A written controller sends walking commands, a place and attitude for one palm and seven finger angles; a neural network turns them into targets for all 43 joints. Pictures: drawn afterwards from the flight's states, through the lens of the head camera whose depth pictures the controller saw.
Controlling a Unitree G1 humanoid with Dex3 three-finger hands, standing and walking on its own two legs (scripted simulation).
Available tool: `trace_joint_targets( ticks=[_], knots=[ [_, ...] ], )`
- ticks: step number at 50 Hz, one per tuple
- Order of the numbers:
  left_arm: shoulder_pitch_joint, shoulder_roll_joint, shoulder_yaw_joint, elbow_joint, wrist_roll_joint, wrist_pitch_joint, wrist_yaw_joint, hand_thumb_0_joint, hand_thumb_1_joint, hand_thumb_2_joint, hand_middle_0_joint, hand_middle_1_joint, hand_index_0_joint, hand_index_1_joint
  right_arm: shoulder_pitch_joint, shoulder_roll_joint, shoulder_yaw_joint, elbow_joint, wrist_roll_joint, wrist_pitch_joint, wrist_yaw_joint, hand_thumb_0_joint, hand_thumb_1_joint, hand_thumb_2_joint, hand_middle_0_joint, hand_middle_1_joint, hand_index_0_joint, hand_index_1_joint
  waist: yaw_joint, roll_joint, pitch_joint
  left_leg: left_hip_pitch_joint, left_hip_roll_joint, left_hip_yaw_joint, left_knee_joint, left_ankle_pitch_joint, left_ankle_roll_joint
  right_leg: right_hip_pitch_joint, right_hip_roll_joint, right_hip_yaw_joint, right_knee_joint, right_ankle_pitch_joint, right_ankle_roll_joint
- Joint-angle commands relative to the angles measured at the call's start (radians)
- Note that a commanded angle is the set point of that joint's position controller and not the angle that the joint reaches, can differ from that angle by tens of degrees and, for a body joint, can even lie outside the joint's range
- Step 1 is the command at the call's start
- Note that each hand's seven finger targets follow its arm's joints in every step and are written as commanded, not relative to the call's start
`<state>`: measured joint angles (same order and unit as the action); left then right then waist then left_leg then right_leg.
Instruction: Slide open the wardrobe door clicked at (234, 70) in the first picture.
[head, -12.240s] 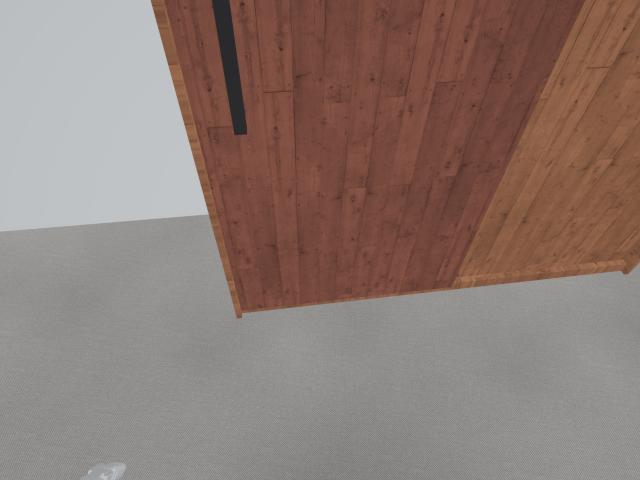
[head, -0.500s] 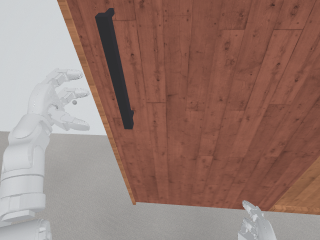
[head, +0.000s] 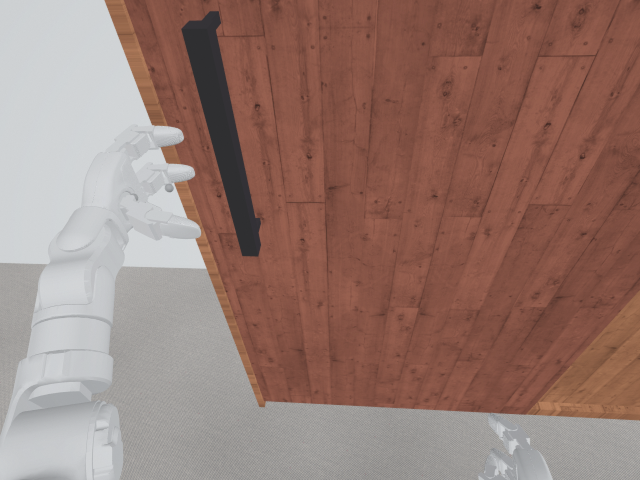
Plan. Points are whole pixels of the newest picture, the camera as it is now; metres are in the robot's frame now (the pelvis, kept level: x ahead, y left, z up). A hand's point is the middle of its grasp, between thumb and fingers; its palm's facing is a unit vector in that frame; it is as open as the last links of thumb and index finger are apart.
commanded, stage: move the hooked fingers beside the handle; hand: left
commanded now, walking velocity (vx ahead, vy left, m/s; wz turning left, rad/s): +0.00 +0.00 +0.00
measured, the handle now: (235, 153) +0.47 +0.14 +0.20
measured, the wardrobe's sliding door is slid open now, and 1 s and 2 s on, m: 0.00 0.00 0.00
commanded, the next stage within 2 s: feel for the door with the fingertips in 1.02 s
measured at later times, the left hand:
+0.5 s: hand (186, 175) +0.42 +0.18 +0.20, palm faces +0.03 -1.00 -0.02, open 14.0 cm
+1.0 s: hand (181, 180) +0.41 +0.19 +0.20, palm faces +0.03 -1.00 -0.01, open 14.0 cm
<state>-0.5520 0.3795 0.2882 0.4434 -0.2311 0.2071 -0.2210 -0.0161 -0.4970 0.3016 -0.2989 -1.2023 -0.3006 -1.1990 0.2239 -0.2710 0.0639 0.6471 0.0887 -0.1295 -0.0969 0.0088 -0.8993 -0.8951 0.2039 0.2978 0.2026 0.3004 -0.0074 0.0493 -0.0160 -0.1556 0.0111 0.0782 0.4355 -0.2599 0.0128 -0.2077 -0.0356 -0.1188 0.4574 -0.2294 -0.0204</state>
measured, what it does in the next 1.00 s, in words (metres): stands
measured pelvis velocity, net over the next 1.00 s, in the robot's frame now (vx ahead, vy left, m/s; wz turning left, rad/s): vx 0.00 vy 0.00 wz -0.01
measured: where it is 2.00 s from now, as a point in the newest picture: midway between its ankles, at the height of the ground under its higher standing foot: outside the picture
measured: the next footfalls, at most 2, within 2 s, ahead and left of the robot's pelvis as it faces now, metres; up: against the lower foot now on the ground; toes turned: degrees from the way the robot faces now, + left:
none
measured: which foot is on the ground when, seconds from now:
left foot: down 0.00-1.00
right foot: down 0.00-1.00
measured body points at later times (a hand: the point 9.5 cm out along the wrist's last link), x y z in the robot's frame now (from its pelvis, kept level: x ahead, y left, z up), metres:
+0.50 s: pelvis +0.00 +0.00 +0.00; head -0.01 -0.02 +0.45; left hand +0.41 +0.24 +0.20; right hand +0.11 -0.26 -0.11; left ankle -0.02 +0.11 -0.74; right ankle +0.01 -0.10 -0.74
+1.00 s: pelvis +0.00 +0.00 +0.00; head -0.01 -0.02 +0.45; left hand +0.40 +0.24 +0.20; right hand +0.15 -0.25 -0.09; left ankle -0.02 +0.11 -0.74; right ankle +0.01 -0.10 -0.74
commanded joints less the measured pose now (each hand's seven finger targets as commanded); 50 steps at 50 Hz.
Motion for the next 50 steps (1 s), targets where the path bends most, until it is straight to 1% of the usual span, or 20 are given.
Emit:
trace_joint_targets(
  ticks=[1, 3, 7, 10, 12, 15, 16, 19, 20, 21, 23, 27, 28, 30, 35, 39, 44, 45, 47, 50],
  knots=[
    [-0.48, 0.246, 0.072, -0.204, -0.01, -0.101, 0.009, 0.0, -0.5, 0.3, -0.3, -1.2, -0.3, -1.2, -0.081, -0.117, -0.047, -0.142, 0.001, -0.055, -0.01, 0.0, -0.9, -0.9, 0.2, 0.3, 0.2, 0.3, 0.004, -0.015, -0.287, 0.078, 0.006, -0.083, -0.038, 0.256, 0.021, 0.104, -0.004, 0.076, -0.045, 0.283, -0.009],
    [-0.461, 0.249, 0.071, -0.129, -0.008, -0.102, 0.008, 0.0, -0.5, 0.3, -0.3, -1.2, -0.3, -1.2, -0.066, -0.126, -0.048, -0.129, 0.003, -0.047, -0.009, 0.0, -0.9, -0.9, 0.2, 0.3, 0.2, 0.3, 0.0, -0.053, -0.244, 0.054, 0.012, -0.084, -0.045, 0.233, 0.021, 0.087, -0.003, 0.072, -0.055, 0.259, -0.007],
    [-0.536, 0.215, 0.027, -0.085, 0.0, -0.105, 0.011, 0.0, -0.5, 0.3, -0.3, -1.2, -0.3, -1.2, -0.052, -0.126, -0.052, -0.121, 0.007, -0.043, -0.012, 0.0, -0.9, -0.9, 0.2, 0.3, 0.2, 0.3, -0.02, -0.036, -0.222, 0.045, 0.011, -0.081, -0.048, 0.192, 0.022, 0.049, -0.001, 0.076, -0.061, 0.218, -0.007],
    [-0.623, 0.216, 0.019, -0.095, 0.005, -0.131, 0.025, 0.0, -0.5, 0.3, -0.3, -1.2, -0.3, -1.2, -0.032, -0.127, -0.056, -0.113, 0.003, -0.044, -0.012, 0.0, -0.9, -0.9, 0.2, 0.3, 0.2, 0.3, -0.03, -0.011, -0.271, 0.072, 0.011, -0.087, -0.044, 0.207, 0.023, 0.055, 0.001, 0.08, -0.061, 0.22, -0.009],
    [-0.629, 0.222, 0.034, -0.117, 0.007, -0.154, 0.036, 0.0, -0.5, 0.3, -0.3, -1.2, -0.3, -1.2, -0.028, -0.124, -0.059, -0.114, -0.001, -0.049, -0.009, 0.0, -0.9, -0.9, 0.2, 0.3, 0.2, 0.3, -0.019, -0.002, -0.316, 0.092, 0.011, -0.089, -0.041, 0.24, 0.021, 0.078, 0.002, 0.079, -0.051, 0.248, -0.012],
    [-0.564, 0.22, 0.052, -0.095, 0.005, -0.163, 0.042, 0.0, -0.5, 0.3, -0.3, -1.2, -0.3, -1.2, -0.028, -0.124, -0.059, -0.115, -0.002, -0.044, -0.002, 0.0, -0.9, -0.9, 0.2, 0.3, 0.2, 0.3, -0.004, -0.03, -0.307, 0.076, 0.012, -0.081, -0.047, 0.26, 0.022, 0.104, 0.004, 0.08, -0.051, 0.282, -0.01],
    [-0.547, 0.235, 0.07, -0.061, 0.006, -0.157, 0.045, 0.0, -0.5, 0.3, -0.3, -1.2, -0.3, -1.2, -0.016, -0.129, -0.061, -0.108, -0.003, -0.043, -0.001, 0.0, -0.9, -0.9, 0.2, 0.3, 0.2, 0.3, -0.003, -0.074, -0.288, 0.053, 0.014, -0.081, -0.053, 0.25, 0.022, 0.107, 0.004, 0.075, -0.051, 0.28, -0.009],
    [-0.445, 0.308, 0.137, -0.037, 0.022, -0.144, 0.045, 0.0, -0.5, 0.3, -0.3, -1.2, -0.3, -1.2, -0.016, -0.137, -0.065, -0.122, -0.003, -0.029, 0.004, 0.0, -0.9, -0.9, 0.2, 0.3, 0.2, 0.3, 0.027, -0.061, -0.278, 0.022, 0.014, -0.067, -0.064, 0.262, 0.023, 0.141, 0.0, 0.08, -0.049, 0.299, -0.01],
    [-0.483, 0.252, 0.079, -0.092, 0.024, -0.147, 0.039, 0.0, -0.5, 0.3, -0.3, -1.2, -0.3, -1.2, -0.028, -0.13, -0.062, -0.134, -0.001, -0.029, 0.007, 0.0, -0.9, -0.9, 0.2, 0.3, 0.2, 0.3, 0.016, -0.02, -0.275, 0.034, 0.012, -0.065, -0.065, 0.273, 0.021, 0.132, -0.002, 0.081, -0.047, 0.311, -0.012],
    [-0.481, 0.241, 0.078, -0.099, 0.019, -0.147, 0.036, 0.0, -0.5, 0.3, -0.3, -1.2, -0.3, -1.2, -0.029, -0.127, -0.065, -0.137, 0.0, -0.031, 0.008, 0.0, -0.9, -0.9, 0.2, 0.3, 0.2, 0.3, 0.011, -0.039, -0.278, 0.044, 0.014, -0.066, -0.058, 0.272, 0.023, 0.125, 0.001, 0.081, -0.048, 0.312, -0.01],
    [-0.445, 0.277, 0.108, -0.144, 0.012, -0.154, 0.031, 0.0, -0.5, 0.3, -0.3, -1.2, -0.3, -1.2, -0.032, -0.132, -0.068, -0.146, -0.001, -0.027, 0.008, 0.0, -0.9, -0.9, 0.2, 0.3, 0.2, 0.3, 0.02, -0.056, -0.298, 0.052, 0.018, -0.065, -0.059, 0.285, 0.025, 0.151, 0.002, 0.08, -0.05, 0.321, -0.009],
    [-0.502, 0.223, 0.062, -0.19, -0.002, -0.145, 0.018, 0.0, -0.5, 0.3, -0.3, -1.2, -0.3, -1.2, -0.043, -0.123, -0.064, -0.144, 0.003, -0.034, 0.0, 0.0, -0.9, -0.9, 0.2, 0.3, 0.2, 0.3, -0.005, -0.007, -0.274, 0.077, 0.012, -0.063, -0.055, 0.249, 0.026, 0.102, 0.006, 0.084, -0.061, 0.29, -0.008],
    [-0.496, 0.243, 0.069, -0.179, 0.001, -0.14, 0.019, 0.0, -0.5, 0.3, -0.3, -1.2, -0.3, -1.2, -0.041, -0.128, -0.065, -0.14, 0.006, -0.031, -0.003, 0.0, -0.9, -0.9, 0.2, 0.3, 0.2, 0.3, -0.006, -0.021, -0.263, 0.076, 0.017, -0.065, -0.056, 0.232, 0.026, 0.097, 0.007, 0.083, -0.067, 0.264, -0.008],
    [-0.528, 0.206, 0.036, -0.165, -0.003, -0.129, 0.019, 0.0, -0.5, 0.3, -0.3, -1.2, -0.3, -1.2, -0.04, -0.126, -0.062, -0.132, 0.006, -0.035, -0.007, 0.0, -0.9, -0.9, 0.2, 0.3, 0.2, 0.3, -0.02, -0.027, -0.242, 0.071, 0.013, -0.069, -0.06, 0.208, 0.026, 0.075, 0.008, 0.08, -0.073, 0.242, -0.007],
    [-0.546, 0.23, 0.047, -0.114, -0.003, -0.121, 0.02, 0.0, -0.5, 0.3, -0.3, -1.2, -0.3, -1.2, -0.044, -0.128, -0.059, -0.121, 0.007, -0.031, -0.011, 0.0, -0.9, -0.9, 0.2, 0.3, 0.2, 0.3, -0.02, -0.057, -0.248, 0.058, 0.008, -0.07, -0.053, 0.183, 0.03, 0.076, 0.005, 0.087, -0.078, 0.222, -0.004],
    [-0.538, 0.231, 0.052, -0.142, -0.001, -0.14, 0.02, 0.0, -0.5, 0.3, -0.3, -1.2, -0.3, -1.2, -0.056, -0.121, -0.056, -0.133, 0.004, -0.03, -0.006, 0.0, -0.9, -0.9, 0.2, 0.3, 0.2, 0.3, -0.008, -0.011, -0.284, 0.082, 0.005, -0.071, -0.045, 0.241, 0.027, 0.099, 0.003, 0.087, -0.064, 0.282, -0.009],
    [-0.483, 0.225, 0.056, -0.076, -0.004, -0.122, 0.016, 0.0, -0.5, 0.3, -0.3, -1.2, -0.3, -1.2, -0.054, -0.126, -0.054, -0.136, 0.007, -0.018, -0.004, 0.0, -0.9, -0.9, 0.2, 0.3, 0.2, 0.3, -0.002, -0.069, -0.245, 0.051, 0.01, -0.069, -0.052, 0.238, 0.026, 0.093, 0.005, 0.079, -0.061, 0.286, -0.007],
    [-0.511, 0.2, 0.03, -0.076, -0.004, -0.118, 0.016, 0.0, -0.5, 0.3, -0.3, -1.2, -0.3, -1.2, -0.058, -0.124, -0.053, -0.136, 0.009, -0.018, -0.004, 0.0, -0.9, -0.9, 0.2, 0.3, 0.2, 0.3, -0.011, -0.056, -0.228, 0.044, 0.008, -0.068, -0.052, 0.213, 0.025, 0.074, 0.003, 0.081, -0.066, 0.265, -0.005],
    [-0.52, 0.228, 0.049, -0.069, 0.002, -0.117, 0.024, 0.0, -0.5, 0.3, -0.3, -1.2, -0.3, -1.2, -0.058, -0.124, -0.054, -0.138, 0.009, -0.016, -0.005, 0.0, -0.9, -0.9, 0.2, 0.3, 0.2, 0.3, -0.009, -0.041, -0.229, 0.038, 0.007, -0.072, -0.053, 0.184, 0.025, 0.064, 0.003, 0.085, -0.07, 0.224, -0.007],
    [-0.571, 0.242, 0.051, -0.125, 0.008, -0.141, 0.029, 0.0, -0.5, 0.3, -0.3, -1.2, -0.3, -1.2, -0.057, -0.121, -0.054, -0.145, 0.004, -0.017, -0.005, 0.0, -0.9, -0.9, 0.2, 0.3, 0.2, 0.3, -0.01, -0.02, -0.279, 0.063, 0.008, -0.074, -0.049, 0.227, 0.026, 0.097, 0.002, 0.087, -0.062, 0.264, -0.01]
  ],
)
